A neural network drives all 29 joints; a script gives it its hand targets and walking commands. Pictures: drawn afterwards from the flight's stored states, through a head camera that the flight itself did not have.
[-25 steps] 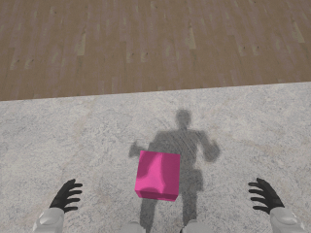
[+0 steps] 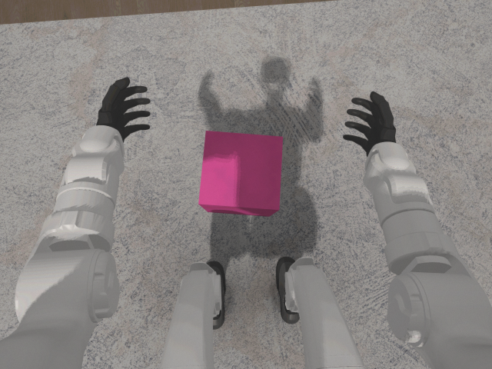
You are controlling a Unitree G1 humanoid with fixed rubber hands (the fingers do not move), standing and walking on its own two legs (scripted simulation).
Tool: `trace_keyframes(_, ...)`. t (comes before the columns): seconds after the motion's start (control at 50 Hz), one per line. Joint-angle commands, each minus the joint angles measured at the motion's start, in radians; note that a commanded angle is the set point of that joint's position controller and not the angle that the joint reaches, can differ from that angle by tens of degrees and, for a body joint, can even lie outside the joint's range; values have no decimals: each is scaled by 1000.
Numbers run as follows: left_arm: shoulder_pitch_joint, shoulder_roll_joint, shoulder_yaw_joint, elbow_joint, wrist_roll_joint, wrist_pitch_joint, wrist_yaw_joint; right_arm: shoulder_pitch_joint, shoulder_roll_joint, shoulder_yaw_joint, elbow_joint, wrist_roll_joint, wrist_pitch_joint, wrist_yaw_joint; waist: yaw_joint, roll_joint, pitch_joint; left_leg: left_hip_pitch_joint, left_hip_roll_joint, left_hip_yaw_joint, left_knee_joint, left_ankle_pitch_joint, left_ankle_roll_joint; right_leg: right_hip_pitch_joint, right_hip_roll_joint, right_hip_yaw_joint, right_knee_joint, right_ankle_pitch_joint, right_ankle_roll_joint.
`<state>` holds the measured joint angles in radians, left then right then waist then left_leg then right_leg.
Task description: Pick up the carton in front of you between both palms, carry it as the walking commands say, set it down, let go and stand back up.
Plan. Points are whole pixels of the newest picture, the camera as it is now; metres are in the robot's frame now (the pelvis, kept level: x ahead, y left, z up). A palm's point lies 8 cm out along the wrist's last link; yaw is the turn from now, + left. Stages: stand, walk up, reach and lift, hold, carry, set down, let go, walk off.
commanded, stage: reach and lift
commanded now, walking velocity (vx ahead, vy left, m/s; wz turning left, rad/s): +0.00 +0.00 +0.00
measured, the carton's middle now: (241, 178) +0.48 +0.01 -0.53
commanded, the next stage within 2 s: none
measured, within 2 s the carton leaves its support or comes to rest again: leaves its support in 1.86 s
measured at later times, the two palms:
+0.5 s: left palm (156, 147) +0.51 +0.19 -0.27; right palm (333, 157) +0.47 -0.19 -0.26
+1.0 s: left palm (178, 169) +0.50 +0.18 -0.45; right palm (312, 173) +0.47 -0.19 -0.44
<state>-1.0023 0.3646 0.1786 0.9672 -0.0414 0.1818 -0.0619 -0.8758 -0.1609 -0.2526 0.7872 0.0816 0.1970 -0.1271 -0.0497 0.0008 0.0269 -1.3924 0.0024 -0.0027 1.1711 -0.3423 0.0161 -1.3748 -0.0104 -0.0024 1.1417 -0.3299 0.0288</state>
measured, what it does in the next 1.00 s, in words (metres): lowers itself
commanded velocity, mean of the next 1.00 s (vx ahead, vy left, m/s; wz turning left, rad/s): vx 0.00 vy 0.00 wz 0.00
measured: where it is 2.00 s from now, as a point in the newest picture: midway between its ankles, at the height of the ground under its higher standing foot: (253, 304)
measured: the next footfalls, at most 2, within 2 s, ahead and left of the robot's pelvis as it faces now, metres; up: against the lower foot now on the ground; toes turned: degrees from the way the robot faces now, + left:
none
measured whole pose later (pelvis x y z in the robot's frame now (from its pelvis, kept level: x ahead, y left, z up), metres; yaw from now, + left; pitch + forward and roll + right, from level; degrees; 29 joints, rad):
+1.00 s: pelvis -0.04 -0.01 -0.27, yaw -3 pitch +39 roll -3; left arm -1.42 0.46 0.01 1.23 -0.23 0.02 0.05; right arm -1.34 -0.26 -0.12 1.10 0.26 0.03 -0.18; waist -0.04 -0.04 0.30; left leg -2.29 0.02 -0.03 2.13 -0.51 0.01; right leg -2.27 0.02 -0.01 2.09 -0.49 0.04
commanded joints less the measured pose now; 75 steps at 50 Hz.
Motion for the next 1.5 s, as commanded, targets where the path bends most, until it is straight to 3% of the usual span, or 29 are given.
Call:
trace_keyframes(0.0, -374, 141, 33, -27, 16, -20, -1, -311, -94, -49, -63, -16, -17, -18, -16, 72, -868, 435, -52, -6, -129, -22, -31, 276, 70, -57, -90, -13, 24)
trace_keyframes(0.14, -435, 109, 84, 18, 91, -58, 8, -327, -60, -118, -49, -86, -67, -5, -20, 100, -984, 448, -62, -26, -99, 114, -33, 161, 79, -71, -63, 68, 17)
trace_keyframes(0.3, -317, 14, 99, 38, 111, -131, 37, -241, -26, -148, 6, -118, -159, 27, -3, 92, -960, 215, -55, -48, 94, 298, -33, -122, 85, -66, 118, 183, 31)
trace_keyframes(0.4, -278, 31, 60, -16, 62, -165, 63, -206, -44, -103, 12, -68, -195, 22, 12, 83, -1019, 78, -55, -52, 276, 376, -32, -242, 86, -55, 290, 249, 37)
trace_keyframes(0.5, -302, 104, -24, -112, -43, -179, 88, -224, -98, -2, -59, 34, -209, -12, 22, 90, -1216, 78, -51, -34, 447, 438, -36, -220, 84, -56, 460, 325, 36)
trace_keyframes(0.58, -354, 146, -64, -173, -113, -170, 98, -278, -117, 57, -126, 95, -192, -37, 28, 95, -1298, 53, -45, -11, 543, 376, -37, -189, 82, -62, 562, 298, 30)
trace_keyframes(0.64, -405, 172, -73, -157, -137, -155, 102, -336, -129, 68, -131, 111, -169, -53, 26, 86, -1252, -35, -40, 4, 586, 247, -38, -180, 78, -63, 613, 215, 27)
trace_keyframes(0.74, -510, 186, -94, -4, -153, -145, 103, -455, -138, 68, -13, 123, -150, -67, 23, 51, -1016, -238, -17, 3, 640, 7, -28, -248, 58, -52, 668, 20, 32)
trace_keyframes(0.84, -592, 199, -122, 149, -166, -161, 102, -560, -148, 78, 132, 134, -163, -62, 25, 37, -861, -343, 6, -12, 701, -92, -18, -308, 44, -44, 734, -63, 32)
trace_keyframes(0.94, -679, 227, -156, 183, -188, -186, 113, -647, -175, 103, 209, 166, -194, -56, 26, 48, -842, -331, 17, -29, 765, -65, -16, -326, 42, -41, 808, -36, 30)
trace_keyframes(0.98, -703, 229, -182, 171, -198, -201, 123, -654, -145, 154, 253, 225, -207, -49, 56, 70, -880, -284, 18, -25, 785, -15, -15, -320, 47, -41, 838, 7, 28)
trace_keyframes(1.02, -723, 237, -208, 159, -211, -208, 128, -654, -147, 175, 291, 256, -210, -43, 61, 88, -903, -238, 21, -31, 803, 21, -16, -344, 51, -43, 859, 28, 28)
trace_keyframes(1.16, -741, 208, -258, 71, -236, -199, 137, -640, -148, 190, 243, 287, -222, -58, 48, 130, -1053, -76, 8, -29, 848, 140, -21, -360, 71, -70, 888, 103, 21)
trace_keyframes(1.22, -674, 182, -238, 114, -216, -191, 138, -586, -132, 175, 264, 265, -220, -58, 54, 115, -978, -120, 2, -34, 837, 135, -21, -407, 74, -71, 878, 89, 22)
trace_keyframes(1.34, -640, 134, -206, 181, -182, -199, 127, -587, -130, 123, 276, 194, -231, -46, 32, 76, -789, -297, -3, -54, 815, 80, -19, -464, 72, -52, 868, 63, 28)
trace_keyframes(1.48, -715, 22, -263, 190, -198, -216, 127, -667, -7, 178, 276, 213, -246, -52, 43, 45, -798, -347, -18, -37, 796, 42, -5, -390, 84, -37, 848, 57, 27)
